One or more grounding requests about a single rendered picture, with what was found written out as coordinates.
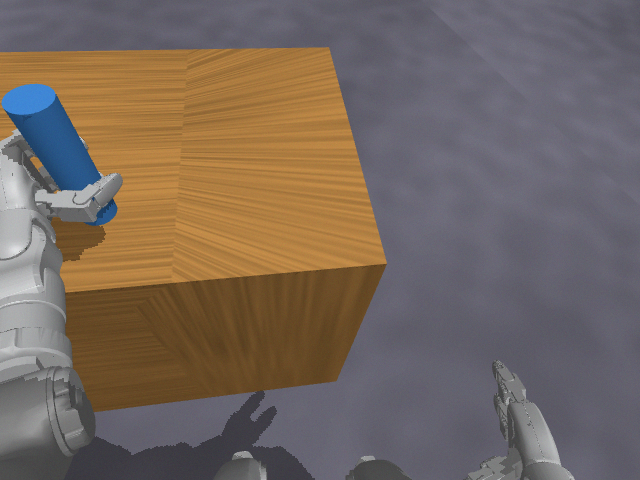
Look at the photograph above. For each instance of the can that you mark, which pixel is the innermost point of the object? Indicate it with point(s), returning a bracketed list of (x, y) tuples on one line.
[(41, 119)]

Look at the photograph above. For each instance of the left robot arm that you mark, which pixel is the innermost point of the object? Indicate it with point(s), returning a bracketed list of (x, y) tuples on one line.
[(45, 415)]

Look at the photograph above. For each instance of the left robot hand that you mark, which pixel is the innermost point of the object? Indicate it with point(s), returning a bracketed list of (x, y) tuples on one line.
[(22, 186)]

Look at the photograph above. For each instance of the right robot arm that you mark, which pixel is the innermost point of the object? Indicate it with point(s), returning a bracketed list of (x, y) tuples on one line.
[(545, 471)]

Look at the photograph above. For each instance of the right robot hand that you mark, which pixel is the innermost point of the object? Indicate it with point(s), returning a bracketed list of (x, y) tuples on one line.
[(522, 425)]

